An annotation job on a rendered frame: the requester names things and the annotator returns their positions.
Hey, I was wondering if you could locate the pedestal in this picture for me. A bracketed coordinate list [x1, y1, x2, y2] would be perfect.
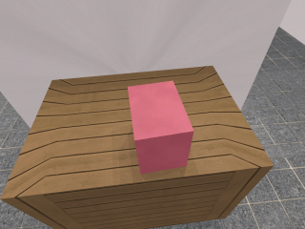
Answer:
[0, 66, 274, 229]

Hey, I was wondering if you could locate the carton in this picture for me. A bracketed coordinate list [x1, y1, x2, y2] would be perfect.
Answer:
[128, 81, 194, 175]

